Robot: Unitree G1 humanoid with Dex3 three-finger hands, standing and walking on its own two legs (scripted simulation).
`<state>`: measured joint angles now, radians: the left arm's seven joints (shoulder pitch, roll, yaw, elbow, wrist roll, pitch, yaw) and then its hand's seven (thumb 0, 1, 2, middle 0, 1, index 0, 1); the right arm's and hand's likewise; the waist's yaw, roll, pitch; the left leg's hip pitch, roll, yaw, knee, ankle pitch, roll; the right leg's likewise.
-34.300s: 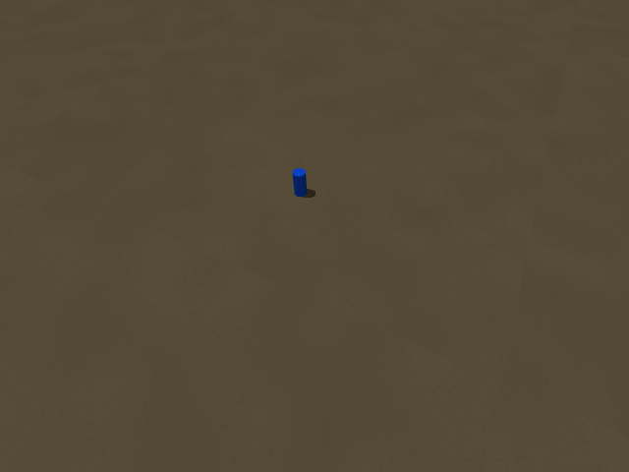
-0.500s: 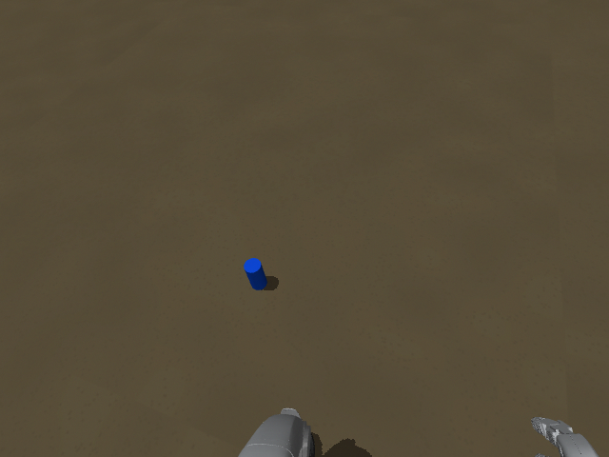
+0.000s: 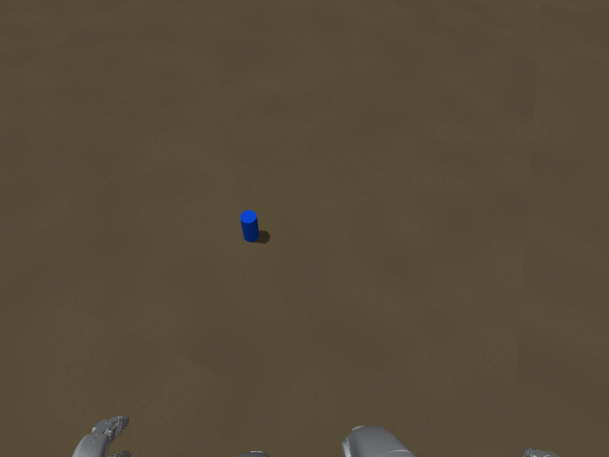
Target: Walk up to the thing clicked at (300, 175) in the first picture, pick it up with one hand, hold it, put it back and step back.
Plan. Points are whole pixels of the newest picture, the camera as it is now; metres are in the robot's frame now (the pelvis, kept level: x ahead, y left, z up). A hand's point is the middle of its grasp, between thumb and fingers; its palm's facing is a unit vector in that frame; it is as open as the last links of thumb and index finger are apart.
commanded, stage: step back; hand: left
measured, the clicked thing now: (250, 226) +0.95 +0.21 -0.70
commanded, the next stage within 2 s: stand in 1.32 s
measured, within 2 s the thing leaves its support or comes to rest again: neither
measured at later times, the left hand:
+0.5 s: hand out of the picture -0.03 +0.27 -0.15, palm faces -0.02 -0.92 -0.39, open 7.4 cm
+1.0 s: hand out of the picture +0.00 +0.26 -0.16, palm faces +0.02 -0.93 -0.36, open 7.4 cm
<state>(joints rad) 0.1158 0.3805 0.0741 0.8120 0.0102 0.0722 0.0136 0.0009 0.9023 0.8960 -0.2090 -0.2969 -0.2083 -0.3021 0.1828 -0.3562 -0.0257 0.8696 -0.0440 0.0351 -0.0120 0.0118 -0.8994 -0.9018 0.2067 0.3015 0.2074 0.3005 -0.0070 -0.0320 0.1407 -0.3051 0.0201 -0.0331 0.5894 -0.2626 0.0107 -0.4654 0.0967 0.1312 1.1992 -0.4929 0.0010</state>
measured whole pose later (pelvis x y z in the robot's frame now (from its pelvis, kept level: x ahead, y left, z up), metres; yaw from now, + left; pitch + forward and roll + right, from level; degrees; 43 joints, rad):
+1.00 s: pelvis -0.07 -0.01 +0.00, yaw +0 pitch -3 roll +1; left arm 0.17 0.37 0.05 0.98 0.02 -0.01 -0.01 0.00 0.90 0.90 -0.21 -0.30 -0.21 -0.30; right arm 0.20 -0.38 -0.05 1.00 -0.03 -0.03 0.00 0.01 -0.90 -0.90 0.20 0.30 0.20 0.30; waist 0.03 -0.02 0.09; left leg -0.28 -0.01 0.01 0.56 -0.22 0.00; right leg -0.21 -0.07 -0.03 0.62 -0.36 0.02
